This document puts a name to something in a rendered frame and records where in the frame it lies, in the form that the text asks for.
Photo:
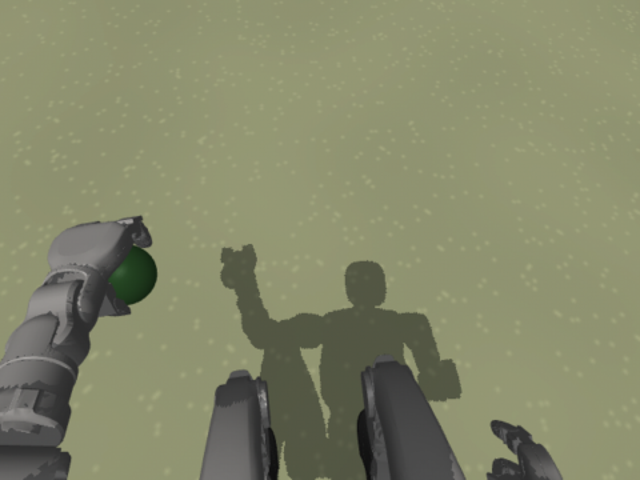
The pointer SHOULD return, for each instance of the left robot hand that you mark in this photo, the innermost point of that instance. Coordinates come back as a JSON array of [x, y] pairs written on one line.
[[101, 247]]

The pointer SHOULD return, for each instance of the left robot arm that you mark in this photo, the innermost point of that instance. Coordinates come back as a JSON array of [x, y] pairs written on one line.
[[39, 370]]

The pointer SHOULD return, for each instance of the right robot foot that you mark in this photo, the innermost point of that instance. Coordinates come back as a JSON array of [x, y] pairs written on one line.
[[364, 445]]

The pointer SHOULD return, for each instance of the ball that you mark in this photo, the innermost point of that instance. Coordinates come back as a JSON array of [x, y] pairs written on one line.
[[135, 278]]

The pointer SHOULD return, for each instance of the right robot hand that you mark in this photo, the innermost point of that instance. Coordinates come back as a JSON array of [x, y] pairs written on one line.
[[535, 463]]

